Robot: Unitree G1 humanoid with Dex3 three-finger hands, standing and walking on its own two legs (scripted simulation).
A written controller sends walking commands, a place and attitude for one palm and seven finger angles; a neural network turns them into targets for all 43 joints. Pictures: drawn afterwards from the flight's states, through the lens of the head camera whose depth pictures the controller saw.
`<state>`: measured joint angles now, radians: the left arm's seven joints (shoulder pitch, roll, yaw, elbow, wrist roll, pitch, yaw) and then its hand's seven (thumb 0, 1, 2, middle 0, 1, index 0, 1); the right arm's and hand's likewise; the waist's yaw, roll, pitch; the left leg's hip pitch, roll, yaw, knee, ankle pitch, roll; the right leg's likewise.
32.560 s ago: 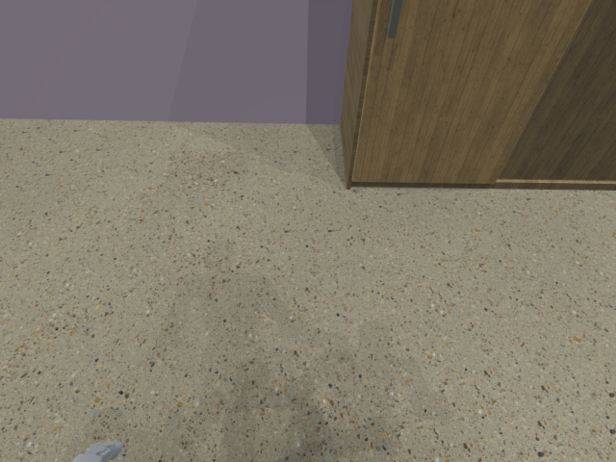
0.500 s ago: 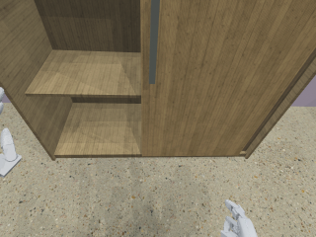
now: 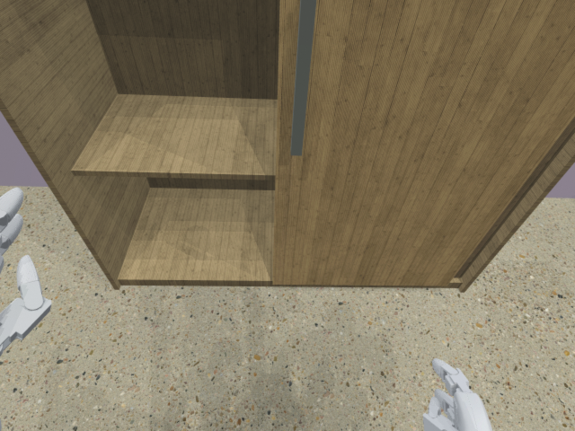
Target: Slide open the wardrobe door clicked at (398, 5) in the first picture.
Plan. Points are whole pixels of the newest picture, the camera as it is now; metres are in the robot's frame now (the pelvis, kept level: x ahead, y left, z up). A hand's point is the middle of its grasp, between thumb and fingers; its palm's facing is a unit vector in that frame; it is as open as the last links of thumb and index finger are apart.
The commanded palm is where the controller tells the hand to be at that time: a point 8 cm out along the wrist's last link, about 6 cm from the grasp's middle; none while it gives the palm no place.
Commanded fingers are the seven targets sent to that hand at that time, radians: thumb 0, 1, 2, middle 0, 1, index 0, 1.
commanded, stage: stop stepping back and stand still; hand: left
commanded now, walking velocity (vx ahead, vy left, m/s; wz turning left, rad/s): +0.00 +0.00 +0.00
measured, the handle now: (301, 78) +0.73 +0.03 +0.14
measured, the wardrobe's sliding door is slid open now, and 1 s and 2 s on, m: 0.60 0.60 0.60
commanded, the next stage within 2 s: let the arm hang, fingers relaxed in 0.32 s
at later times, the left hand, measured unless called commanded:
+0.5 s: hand (52, 351) +0.19 +0.29 +0.06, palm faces +0.27 -0.84 -0.47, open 7.4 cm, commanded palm none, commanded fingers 0.00 0.90 0.90 -0.20 -0.30 -0.20 -0.30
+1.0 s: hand out of the picture -0.11 +0.20 -0.18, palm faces +0.05 -0.98 -0.19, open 7.3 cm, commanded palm none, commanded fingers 0.00 0.90 0.90 -0.20 -0.30 -0.20 -0.30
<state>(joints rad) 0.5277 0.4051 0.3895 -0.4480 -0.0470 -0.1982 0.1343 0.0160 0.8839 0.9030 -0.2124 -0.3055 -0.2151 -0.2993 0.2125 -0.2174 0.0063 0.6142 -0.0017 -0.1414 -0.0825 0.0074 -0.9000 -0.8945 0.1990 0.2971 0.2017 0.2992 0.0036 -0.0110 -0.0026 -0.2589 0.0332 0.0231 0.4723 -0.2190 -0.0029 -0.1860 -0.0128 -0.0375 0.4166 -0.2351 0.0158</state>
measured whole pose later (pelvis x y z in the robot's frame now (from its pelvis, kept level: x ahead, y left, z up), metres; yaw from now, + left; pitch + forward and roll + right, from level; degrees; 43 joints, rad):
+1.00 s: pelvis -0.04 +0.02 +0.00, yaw +2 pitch -1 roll -1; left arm 0.36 0.20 0.01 1.15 0.02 0.03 0.01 0.01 0.92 0.90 -0.20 -0.30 -0.21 -0.30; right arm 0.30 -0.17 -0.01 1.10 -0.02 0.04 -0.02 0.00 -0.90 -0.89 0.20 0.30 0.20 0.30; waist 0.00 -0.01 0.08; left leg -0.32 0.00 0.00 0.51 -0.17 0.03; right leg -0.24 -0.05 -0.06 0.47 -0.21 0.03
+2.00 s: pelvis -0.01 +0.01 +0.00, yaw +1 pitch -2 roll +0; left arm 0.24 0.17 0.00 1.15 0.01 0.00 0.02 0.01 0.90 0.90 -0.20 -0.30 -0.20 -0.30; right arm 0.20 -0.16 0.00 1.14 -0.02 0.01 -0.03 0.00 -0.91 -0.89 0.20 0.30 0.20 0.30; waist 0.00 -0.01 0.07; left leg -0.21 0.01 0.02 0.42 -0.18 0.01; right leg -0.16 -0.04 -0.04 0.40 -0.22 0.02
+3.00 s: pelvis +0.00 +0.01 +0.00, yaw +0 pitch -1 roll +0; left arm 0.25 0.17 0.00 1.15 0.01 0.00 0.02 0.00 0.90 0.90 -0.20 -0.30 -0.20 -0.30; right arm 0.21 -0.16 0.00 1.15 -0.01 0.01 -0.03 0.00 -0.91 -0.89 0.20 0.30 0.20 0.30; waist -0.01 -0.02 0.07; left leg -0.19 0.01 0.03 0.41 -0.19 0.01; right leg -0.14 -0.04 -0.03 0.38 -0.22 0.03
